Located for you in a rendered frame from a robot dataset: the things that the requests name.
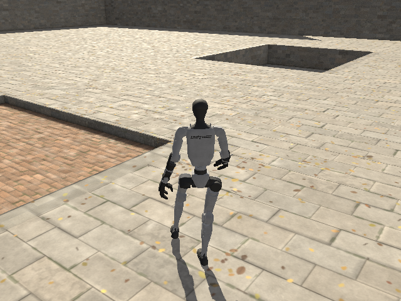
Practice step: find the left robot forearm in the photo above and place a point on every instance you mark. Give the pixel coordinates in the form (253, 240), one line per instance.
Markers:
(168, 170)

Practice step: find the left robot shin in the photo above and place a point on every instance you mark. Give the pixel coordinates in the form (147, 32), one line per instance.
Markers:
(178, 208)

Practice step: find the robot right upper arm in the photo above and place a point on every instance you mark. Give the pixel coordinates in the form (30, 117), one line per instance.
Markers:
(222, 139)

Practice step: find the right robot hand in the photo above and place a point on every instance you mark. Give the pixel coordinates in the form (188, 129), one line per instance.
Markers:
(219, 162)

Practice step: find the left robot hand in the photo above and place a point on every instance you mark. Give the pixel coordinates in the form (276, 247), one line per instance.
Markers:
(162, 189)

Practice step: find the robot left upper arm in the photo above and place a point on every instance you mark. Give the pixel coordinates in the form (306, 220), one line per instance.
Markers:
(177, 144)

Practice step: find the humanoid robot torso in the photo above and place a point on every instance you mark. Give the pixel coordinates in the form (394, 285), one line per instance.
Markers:
(200, 150)

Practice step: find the right robot forearm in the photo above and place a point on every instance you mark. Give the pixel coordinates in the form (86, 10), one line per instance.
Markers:
(226, 160)

